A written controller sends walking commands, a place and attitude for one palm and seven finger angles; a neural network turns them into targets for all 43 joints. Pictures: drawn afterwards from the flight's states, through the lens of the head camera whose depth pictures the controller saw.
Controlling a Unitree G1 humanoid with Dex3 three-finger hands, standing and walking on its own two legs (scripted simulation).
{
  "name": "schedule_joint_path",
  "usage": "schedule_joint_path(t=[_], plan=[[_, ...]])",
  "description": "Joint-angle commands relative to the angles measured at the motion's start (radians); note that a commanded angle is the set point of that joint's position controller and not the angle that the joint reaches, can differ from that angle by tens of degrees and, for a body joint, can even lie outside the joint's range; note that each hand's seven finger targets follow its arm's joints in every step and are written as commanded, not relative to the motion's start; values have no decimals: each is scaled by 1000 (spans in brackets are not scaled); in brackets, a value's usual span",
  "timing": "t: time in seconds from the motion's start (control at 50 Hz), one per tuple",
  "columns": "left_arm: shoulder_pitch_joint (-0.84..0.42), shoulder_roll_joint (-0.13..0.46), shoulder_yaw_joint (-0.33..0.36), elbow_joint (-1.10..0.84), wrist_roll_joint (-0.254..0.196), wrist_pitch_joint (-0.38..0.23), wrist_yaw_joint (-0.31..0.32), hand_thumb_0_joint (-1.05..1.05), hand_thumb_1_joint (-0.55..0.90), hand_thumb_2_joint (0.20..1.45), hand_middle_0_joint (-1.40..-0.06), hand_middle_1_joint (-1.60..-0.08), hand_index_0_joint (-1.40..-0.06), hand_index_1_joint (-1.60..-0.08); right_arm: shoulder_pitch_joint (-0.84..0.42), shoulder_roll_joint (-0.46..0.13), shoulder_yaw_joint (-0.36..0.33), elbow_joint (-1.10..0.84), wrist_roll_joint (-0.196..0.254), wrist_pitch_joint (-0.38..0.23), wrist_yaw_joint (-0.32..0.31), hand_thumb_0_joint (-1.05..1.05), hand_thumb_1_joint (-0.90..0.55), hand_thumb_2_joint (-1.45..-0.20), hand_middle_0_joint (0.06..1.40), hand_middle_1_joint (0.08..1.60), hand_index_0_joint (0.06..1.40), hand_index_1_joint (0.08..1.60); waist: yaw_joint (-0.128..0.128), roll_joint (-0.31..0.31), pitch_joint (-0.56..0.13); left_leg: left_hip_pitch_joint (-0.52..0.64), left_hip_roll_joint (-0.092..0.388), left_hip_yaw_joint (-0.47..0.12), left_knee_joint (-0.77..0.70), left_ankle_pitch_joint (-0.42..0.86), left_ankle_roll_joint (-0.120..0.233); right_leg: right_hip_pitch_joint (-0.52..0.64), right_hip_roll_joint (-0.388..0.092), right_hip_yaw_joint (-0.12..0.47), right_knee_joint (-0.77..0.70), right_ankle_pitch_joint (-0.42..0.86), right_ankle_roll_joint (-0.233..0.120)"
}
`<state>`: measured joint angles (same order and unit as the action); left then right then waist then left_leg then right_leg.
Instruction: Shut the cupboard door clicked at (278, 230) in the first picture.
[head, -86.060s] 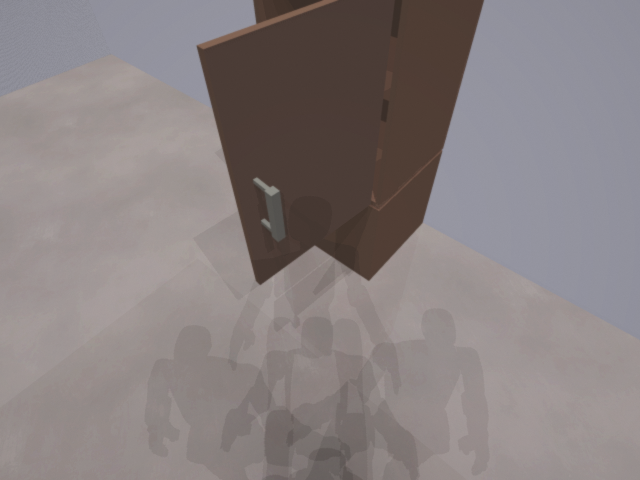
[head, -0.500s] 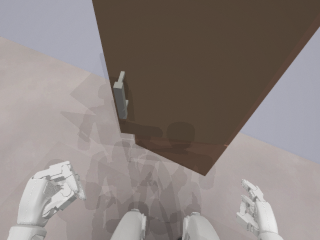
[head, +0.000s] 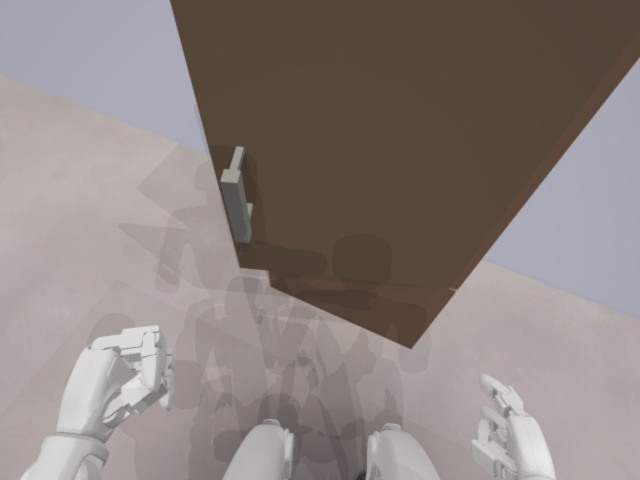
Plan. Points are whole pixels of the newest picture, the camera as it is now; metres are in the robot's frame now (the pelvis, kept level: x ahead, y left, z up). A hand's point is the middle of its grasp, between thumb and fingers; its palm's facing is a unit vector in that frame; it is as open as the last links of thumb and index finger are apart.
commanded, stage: raise the hand and make a fist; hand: left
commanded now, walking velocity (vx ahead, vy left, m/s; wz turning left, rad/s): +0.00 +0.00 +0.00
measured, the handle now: (241, 197) +0.47 +0.15 +0.04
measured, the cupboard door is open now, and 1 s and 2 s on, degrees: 19 19 19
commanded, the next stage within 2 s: bring the fist close to the handle in 0.20 s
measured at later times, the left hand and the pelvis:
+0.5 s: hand (187, 363) +0.24 +0.16 +0.04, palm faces -0.03 -1.00 -0.03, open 3.1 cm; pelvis +0.00 -0.01 -0.01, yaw +1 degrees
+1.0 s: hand (245, 303) +0.32 +0.12 +0.03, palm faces -0.08 -1.00 -0.01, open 3.1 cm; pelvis +0.00 -0.02 +0.00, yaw +0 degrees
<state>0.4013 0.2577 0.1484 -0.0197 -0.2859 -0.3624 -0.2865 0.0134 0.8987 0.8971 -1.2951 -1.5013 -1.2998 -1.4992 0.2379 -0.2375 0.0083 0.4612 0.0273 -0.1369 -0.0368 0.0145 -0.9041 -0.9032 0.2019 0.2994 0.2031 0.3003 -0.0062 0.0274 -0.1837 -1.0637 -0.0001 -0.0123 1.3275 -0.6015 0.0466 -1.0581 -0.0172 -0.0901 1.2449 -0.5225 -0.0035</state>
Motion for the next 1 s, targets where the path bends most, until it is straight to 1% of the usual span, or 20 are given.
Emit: schedule_joint_path(t=[0.0,0.06,0.1,0.16,0.22,0.28,0.34,0.36,0.42,0.46,0.48,0.56,0.62,0.7,0.78,0.86,0.9,0.92,0.94,0.98], plan=[[-33,122,92,-269,-24,-129,25,0,900,900,-1300,-1500,-1300,-1500,-36,-135,-65,-153,1,-67,-17,0,-900,-900,200,300,200,300,16,49,-268,173,-8,-67,-235,301,-50,200,36,27,-119,168,-36],[-15,105,72,-242,-15,-153,31,0,900,900,-1300,-1500,-1300,-1500,-34,-133,-66,-140,-3,-65,-12,0,-900,-900,200,300,200,300,7,65,-257,172,-6,-62,-221,318,-52,182,37,28,-113,182,-37],[-1,86,51,-198,-7,-143,24,0,900,900,-1300,-1500,-1300,-1500,-32,-139,-68,-139,-1,-59,-9,0,-900,-900,200,300,200,300,-4,40,-234,154,-6,-61,-221,285,-48,170,37,27,-120,160,-33],[5,90,44,-174,-3,-108,-1,0,900,900,-1300,-1500,-1300,-1500,-33,-147,-70,-149,6,-50,-9,0,-900,-900,200,300,200,300,-5,29,-236,139,-9,-54,-222,261,-40,190,35,36,-138,153,-31],[-16,126,76,-201,-16,-90,-8,0,900,900,-1300,-1500,-1300,-1500,-37,-147,-70,-162,8,-45,-16,0,-900,-900,200,300,200,300,3,7,-248,124,-13,-52,-222,254,-34,228,36,48,-147,153,-32],[-28,129,87,-264,-24,-114,5,0,900,900,-1300,-1500,-1300,-1500,-42,-134,-68,-165,7,-48,-19,0,-900,-900,200,300,200,300,10,33,-276,143,-13,-45,-216,270,-34,240,32,53,-145,168,-30],[-91,91,40,-260,-10,-140,31,0,900,900,-1300,-1500,-1300,-1500,-36,-134,-60,-149,-3,-51,-16,0,-900,-900,200,300,200,300,-11,53,-245,149,-10,-53,-205,276,-37,185,35,39,-125,166,-33],[-129,64,4,-239,-2,-144,37,0,900,900,-1300,-1500,-1300,-1500,-35,-135,-58,-145,-5,-54,-15,0,-900,-900,200,300,200,300,-30,37,-224,135,-9,-57,-197,243,-34,154,34,38,-128,137,-29],[-227,58,-27,-147,29,-133,50,0,900,900,-1300,-1500,-1300,-1500,-27,-151,-56,-126,-6,-55,-17,0,-900,-900,200,300,200,300,-55,15,-167,93,-8,-68,-194,146,-30,95,35,40,-135,56,-31],[-259,68,-27,-109,43,-112,51,0,900,900,-1300,-1500,-1300,-1500,-24,-156,-57,-129,-1,-52,-16,0,-900,-900,200,300,200,300,-48,-3,-186,77,-11,-64,-203,102,-27,110,29,51,-150,18,-28],[-286,68,-34,-111,52,-101,52,0,900,900,-1300,-1500,-1300,-1500,-27,-156,-57,-131,-1,-50,-16,0,-900,-900,200,300,200,300,-43,15,-213,86,-13,-62,-206,111,-26,121,27,53,-147,27,-28],[-319,109,17,-168,46,-69,81,0,900,900,-1300,-1500,-1300,-1500,-28,-147,-58,-141,0,-37,-12,0,-900,-900,200,300,200,300,-1,39,-355,149,-15,-49,-217,231,-25,229,22,63,-144,137,-29],[-321,131,62,-146,42,-62,119,0,900,900,-1300,-1500,-1300,-1500,-20,-138,-53,-134,-5,-21,-8,0,-900,-900,200,300,200,300,13,20,-363,138,-16,-40,-220,284,-25,286,26,66,-144,196,-29],[-362,71,17,-28,62,-63,147,0,900,900,-1300,-1500,-1300,-1500,-16,-135,-52,-108,-6,-6,4,0,-900,-900,200,300,200,300,-20,-14,-281,103,-12,-28,-215,251,-26,254,21,68,-162,179,-20],[-451,11,-69,41,79,-65,127,0,900,900,-1300,-1500,-1300,-1500,-8,-146,-55,-97,-5,3,9,0,-900,-900,200,300,200,300,-52,-27,-252,101,-11,-31,-215,226,-23,229,17,70,-176,165,-20],[-600,36,-65,46,90,-93,126,0,900,900,-1300,-1500,-1300,-1500,3,-152,-61,-81,-6,7,1,0,-900,-900,200,300,200,300,-60,-14,-275,137,-8,-39,-219,234,-22,210,15,69,-172,169,-24],[-649,42,-54,45,93,-115,143,0,900,900,-1300,-1500,-1300,-1500,-4,-148,-61,-73,-9,5,0,0,-900,-900,200,300,200,300,-55,0,-303,149,-9,-38,-215,233,-22,204,14,72,-167,163,-24],[-686,76,-26,44,95,-125,157,0,900,900,-1300,-1500,-1300,-1500,1,-151,-59,-66,-13,7,-1,0,-900,-900,200,300,200,300,-49,15,-311,148,-9,-40,-213,243,-23,207,17,72,-157,169,-28],[-721,67,-25,53,99,-135,168,0,900,900,-1300,-1500,-1300,-1500,-3,-147,-59,-57,-16,8,0,0,-900,-900,200,300,200,300,-49,16,-340,160,-11,-38,-209,259,-23,212,14,73,-149,187,-26],[-725,73,-5,110,109,-144,190,0,900,900,-1300,-1500,-1300,-1500,-5,-143,-57,-48,-18,15,6,0,-900,-900,200,300,200,300,-42,6,-342,149,-11,-33,-209,262,-26,219,14,74,-146,190,-26]])
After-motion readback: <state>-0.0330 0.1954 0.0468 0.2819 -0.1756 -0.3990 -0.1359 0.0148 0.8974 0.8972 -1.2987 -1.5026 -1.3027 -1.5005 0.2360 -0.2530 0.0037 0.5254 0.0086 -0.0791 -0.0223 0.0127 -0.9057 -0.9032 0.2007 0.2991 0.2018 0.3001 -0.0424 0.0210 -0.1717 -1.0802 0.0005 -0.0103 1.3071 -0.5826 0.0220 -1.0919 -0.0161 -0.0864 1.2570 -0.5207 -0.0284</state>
